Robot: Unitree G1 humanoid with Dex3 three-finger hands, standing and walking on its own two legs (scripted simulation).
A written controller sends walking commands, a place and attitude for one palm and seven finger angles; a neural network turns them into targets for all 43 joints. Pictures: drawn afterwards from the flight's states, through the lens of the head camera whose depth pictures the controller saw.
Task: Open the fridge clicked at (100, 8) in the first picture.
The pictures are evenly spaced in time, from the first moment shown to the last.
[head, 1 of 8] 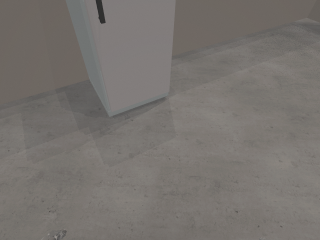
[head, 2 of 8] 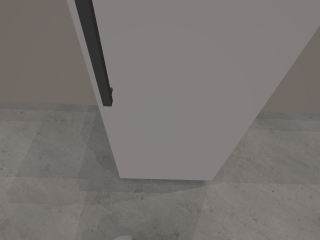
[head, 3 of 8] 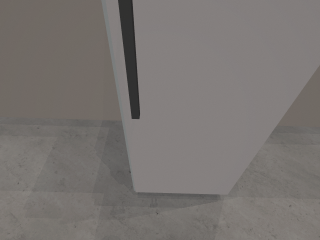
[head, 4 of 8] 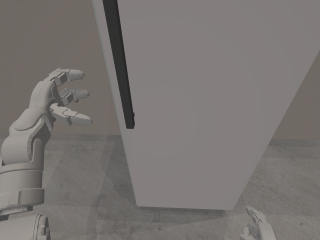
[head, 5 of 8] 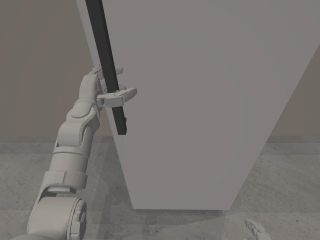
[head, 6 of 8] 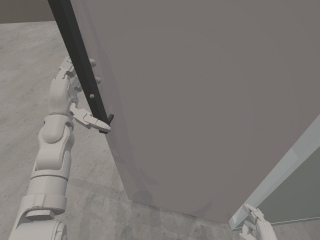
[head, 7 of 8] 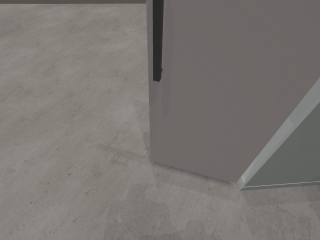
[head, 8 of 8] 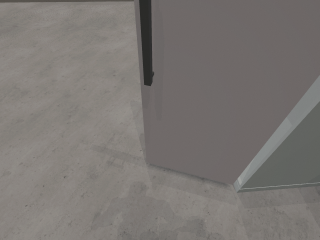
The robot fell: no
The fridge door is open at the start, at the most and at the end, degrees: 0 75 70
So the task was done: yes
